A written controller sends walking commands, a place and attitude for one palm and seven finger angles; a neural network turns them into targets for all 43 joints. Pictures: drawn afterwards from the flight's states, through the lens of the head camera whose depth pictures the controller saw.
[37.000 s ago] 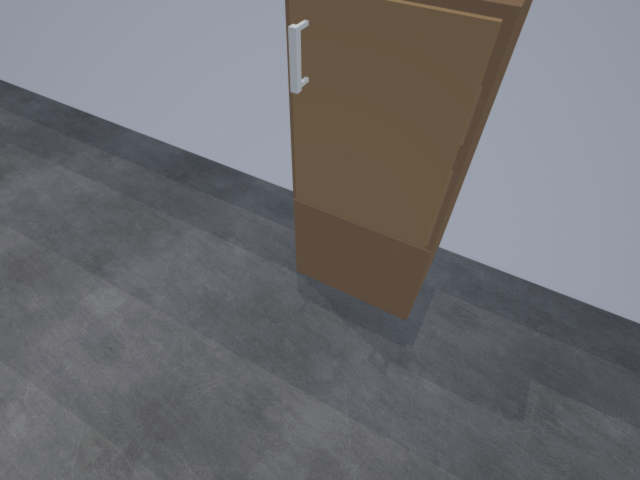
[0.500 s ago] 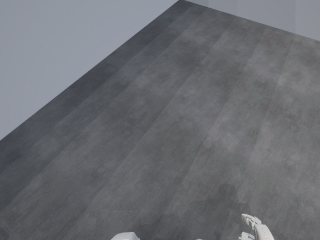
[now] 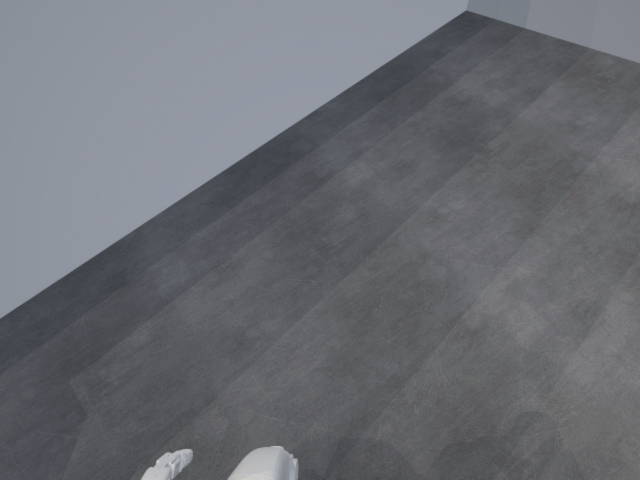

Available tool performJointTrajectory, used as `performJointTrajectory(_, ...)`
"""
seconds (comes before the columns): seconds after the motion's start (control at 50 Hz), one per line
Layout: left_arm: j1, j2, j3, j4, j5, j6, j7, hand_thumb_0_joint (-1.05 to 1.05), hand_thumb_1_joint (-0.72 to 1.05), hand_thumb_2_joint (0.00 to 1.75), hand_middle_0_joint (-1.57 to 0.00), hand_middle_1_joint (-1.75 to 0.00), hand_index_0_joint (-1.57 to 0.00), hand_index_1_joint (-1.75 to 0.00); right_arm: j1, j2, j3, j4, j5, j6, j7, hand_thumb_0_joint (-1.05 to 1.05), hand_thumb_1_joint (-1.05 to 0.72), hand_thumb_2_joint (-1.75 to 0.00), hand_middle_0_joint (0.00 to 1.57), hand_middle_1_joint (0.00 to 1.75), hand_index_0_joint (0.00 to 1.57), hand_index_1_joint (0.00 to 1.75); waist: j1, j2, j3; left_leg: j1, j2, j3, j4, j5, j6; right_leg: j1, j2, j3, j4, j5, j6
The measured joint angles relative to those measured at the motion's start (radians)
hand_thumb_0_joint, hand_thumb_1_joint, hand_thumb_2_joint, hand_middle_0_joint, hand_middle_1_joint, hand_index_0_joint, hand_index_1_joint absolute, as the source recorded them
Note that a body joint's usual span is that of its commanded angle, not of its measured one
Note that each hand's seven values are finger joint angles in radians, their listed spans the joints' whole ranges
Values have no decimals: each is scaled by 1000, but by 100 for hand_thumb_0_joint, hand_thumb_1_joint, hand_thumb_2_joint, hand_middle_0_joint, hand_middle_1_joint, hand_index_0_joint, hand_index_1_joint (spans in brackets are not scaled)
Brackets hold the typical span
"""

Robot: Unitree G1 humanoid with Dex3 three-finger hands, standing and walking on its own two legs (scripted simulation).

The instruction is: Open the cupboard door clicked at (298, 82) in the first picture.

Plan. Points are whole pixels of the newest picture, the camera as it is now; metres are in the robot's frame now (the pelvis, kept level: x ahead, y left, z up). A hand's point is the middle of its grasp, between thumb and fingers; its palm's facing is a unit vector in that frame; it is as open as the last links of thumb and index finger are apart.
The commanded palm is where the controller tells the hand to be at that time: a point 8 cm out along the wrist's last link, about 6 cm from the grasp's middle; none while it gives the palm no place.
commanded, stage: turn to face it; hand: left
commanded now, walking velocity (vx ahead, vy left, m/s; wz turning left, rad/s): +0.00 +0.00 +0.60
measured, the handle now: out of the picture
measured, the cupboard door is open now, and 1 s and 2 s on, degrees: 42 42 42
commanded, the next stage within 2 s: none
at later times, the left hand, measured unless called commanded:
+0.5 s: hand out of the picture -0.01 +0.26 -0.18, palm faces +0.34 -0.91 -0.23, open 7.4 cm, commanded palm none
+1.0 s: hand out of the picture +0.02 +0.19 -0.14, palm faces +0.54 -0.80 -0.27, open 7.4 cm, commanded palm none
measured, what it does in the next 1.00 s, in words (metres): steps on the spot, turning left: left foot, then right foot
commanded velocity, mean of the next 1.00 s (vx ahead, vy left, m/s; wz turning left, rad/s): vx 0.00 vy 0.00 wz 0.60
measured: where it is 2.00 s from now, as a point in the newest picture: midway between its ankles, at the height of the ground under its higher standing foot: outside the picture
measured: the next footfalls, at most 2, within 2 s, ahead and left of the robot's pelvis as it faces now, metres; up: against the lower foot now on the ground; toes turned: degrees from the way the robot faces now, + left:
left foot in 0.32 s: +0.02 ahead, +0.13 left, +0.00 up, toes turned +19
right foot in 0.82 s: +0.10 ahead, -0.09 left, +0.00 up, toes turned +28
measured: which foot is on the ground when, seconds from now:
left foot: up 0.00-0.30, down 0.32-0.82, up 0.84-1.00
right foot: down 0.00-0.32, up 0.34-0.80, down 0.82-1.00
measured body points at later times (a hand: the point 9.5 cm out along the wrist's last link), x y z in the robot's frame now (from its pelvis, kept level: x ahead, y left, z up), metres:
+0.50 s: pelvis -0.01 +0.04 +0.00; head +0.03 +0.07 +0.45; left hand -0.03 +0.31 -0.16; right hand +0.18 -0.17 -0.13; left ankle -0.02 +0.12 -0.74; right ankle +0.01 -0.13 -0.65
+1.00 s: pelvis +0.03 -0.02 +0.00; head +0.10 -0.02 +0.45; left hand -0.01 +0.23 -0.12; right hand +0.21 -0.22 -0.16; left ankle -0.07 +0.09 -0.64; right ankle +0.06 -0.11 -0.74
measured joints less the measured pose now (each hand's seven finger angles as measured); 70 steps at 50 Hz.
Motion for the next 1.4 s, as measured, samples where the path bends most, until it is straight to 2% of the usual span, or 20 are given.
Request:
performJointTrajectory(0.06, 18, -7, -3, 8, 0, -1, 1, 0, 90, 89, -20, -30, -20, -30, -10, 3, 1, 4, 2, 6, 6, 1, -91, -90, 20, 30, 20, 30, -4, -17, -2, -1, 30, 24, 14, 43, -14, 34, -16, -44, -44, 13, 0)
performJointTrajectory(0.18, 43, 9, 10, 14, 6, -9, 4, 0, 92, 89, -20, -30, -20, -30, -52, 12, 9, 4, 2, 11, 10, 1, -91, -90, 20, 30, 20, 30, 24, -39, 7, 68, 60, 60, -178, 20, -16, 57, -43, -133, -46, 1, 5)
performJointTrajectory(0.26, 62, 33, 22, 28, 13, -4, -1, 0, 91, 89, -20, -30, -20, -30, -94, 21, 18, -16, 5, -1, 13, 1, -91, -90, 20, 30, 20, 30, 49, -60, 17, 145, 55, 104, -370, 4, 4, 45, -72, -181, 13, -34, 22)
performJointTrajectory(0.32, 88, 59, 34, 41, 6, 6, -8, 0, 91, 89, -20, -30, -20, -30, -113, 23, 25, -47, 3, -24, 16, 1, -91, -90, 20, 30, 20, 30, 56, -76, 8, 218, 39, 122, -550, 141, 40, 4, -105, -202, 124, -85, 47)
performJointTrajectory(0.34, 86, 71, 39, 51, 2, 18, -9, 0, 91, 89, -20, -30, -20, -30, -119, 29, 24, -55, 0, -35, 14, 1, -91, -90, 20, 30, 20, 30, 57, -91, 10, 203, 25, 119, -529, 147, 67, -33, -112, -163, 211, -152, 66)
performJointTrajectory(0.38, 78, 88, 44, 64, 2, 50, -5, 0, 91, 89, -20, -30, -20, -30, -122, 37, 32, -65, -1, -48, 8, 1, -91, -90, 20, 30, 20, 30, 63, -100, 10, 193, 16, 109, -502, 118, 104, -117, -79, -54, 403, -240, 82)
performJointTrajectory(0.48, 42, 96, 53, 65, 6, 64, -14, 1, 91, 89, -20, -30, -20, -30, -83, 44, 43, -61, -4, -55, -15, 1, -91, -90, 20, 30, 20, 30, 60, -79, -15, 224, 3, 56, -602, 164, 114, -242, -27, 72, 598, -114, 103)
performJointTrajectory(0.64, -10, 86, 48, 28, 4, 49, -16, 1, 91, 89, -20, -30, -19, -30, -13, 56, 45, -29, -5, -51, -15, 1, -91, -90, 20, 30, 20, 30, 40, -58, -27, 242, -22, -23, -691, 225, 111, -246, 0, 128, 474, -53, 120)
performJointTrajectory(0.76, -52, 60, 34, 12, -6, 42, -11, 1, 91, 89, -20, -30, -20, -30, 30, 54, 32, -14, -11, -38, -15, 1, -91, -90, 20, 30, 21, 30, 5, -25, -22, 210, -40, -93, -663, 221, 84, -147, 51, 124, 237, -96, 104)
performJointTrajectory(0.8, -57, 50, 29, 2, -10, 31, -10, 1, 91, 89, -20, -30, -20, -30, 41, 48, 25, -9, -7, -30, -16, 1, -91, -90, 20, 30, 21, 30, -1, -12, -23, 191, -50, -118, -633, 209, 68, -80, 68, 115, 92, -33, 95)
performJointTrajectory(0.84, -54, 39, 25, -5, -5, 11, -5, 0, 91, 89, -20, -30, -20, -30, 43, 39, 15, 0, 2, -23, -15, 1, -91, -90, 20, 30, 20, 30, 6, -2, -22, 153, -60, -126, -544, 127, 49, -34, 70, 102, -3, 12, 54)
performJointTrajectory(0.9, -43, 14, 9, -1, -1, 5, 1, 0, 90, 89, -20, -30, -20, -30, 30, 18, 0, 10, -1, -9, -8, 1, -91, -90, 20, 30, 20, 30, -4, 16, -6, 51, -56, -71, -216, -20, 26, -6, 52, 56, 0, -12, -1)
performJointTrajectory(0.94, -28, 3, 4, 4, -3, 7, 4, 0, 90, 89, -20, -30, -20, -30, 21, 9, -5, 14, -2, -2, -2, 1, -91, -90, 20, 30, 20, 30, -9, 15, -2, 7, -31, -31, -60, 7, 8, 24, 37, 28, -29, -8, -7)
performJointTrajectory(0.98, -14, -3, 2, 10, -5, 4, 5, 0, 90, 89, -20, -30, -20, -30, 11, 5, -4, 14, -1, 1, 3, 1, -91, -90, 20, 30, 20, 30, -13, 5, 0, -8, -3, -5, 2, 37, -7, 48, 22, 1, -55, -1, -8)
performJointTrajectory(1.14, 40, 8, 14, 19, 4, -9, 4, 0, 92, 89, -20, -30, -20, -30, -58, 3, 7, 11, 2, 10, 9, 1, -91, -90, 20, 30, 20, 30, 23, -39, 18, 67, 55, 51, -207, 22, -16, 90, -32, -112, -52, -29, 1)
performJointTrajectory(1.22, 70, 39, 27, 34, 11, -2, -1, 0, 91, 89, -20, -30, -20, -30, -108, 8, 15, -13, 4, -1, 12, 1, -91, -90, 20, 30, 20, 30, 50, -62, 26, 137, 47, 97, -380, 17, 5, 79, -64, -161, 11, -73, 19)
performJointTrajectory(1.26, 91, 59, 34, 43, 8, 2, -5, 0, 91, 89, -20, -30, -20, -30, -127, 10, 20, -34, 3, -15, 14, 1, -91, -90, 20, 30, 20, 30, 56, -76, 22, 194, 32, 119, -508, 91, 22, 59, -87, -178, 75, -109, 35)
performJointTrajectory(1.28, 103, 67, 38, 48, 4, 7, -7, 0, 91, 89, -20, -30, -20, -30, -132, 7, 21, -47, 0, -27, 15, 1, -91, -90, 20, 30, 20, 30, 57, -77, 13, 212, 29, 117, -557, 169, 48, 29, -98, -178, 140, -130, 45)
performJointTrajectory(1.34, 87, 97, 46, 69, -1, 49, -5, 0, 91, 89, -20, -30, -20, -30, -142, 20, 28, -67, -1, -53, 6, 1, -91, -90, 20, 30, 20, 30, 63, -99, 20, 192, 6, 100, -507, 127, 96, -102, -76, -35, 435, -254, 78)
performJointTrajectory(1.4, 62, 102, 51, 71, 1, 65, -6, 1, 91, 89, -20, -30, -20, -30, -121, 27, 36, -71, -5, -55, -9, 1, -91, -90, 20, 30, 20, 30, 64, -86, 6, 210, 2, 65, -552, 132, 96, -192, -41, 42, 570, -201, 93)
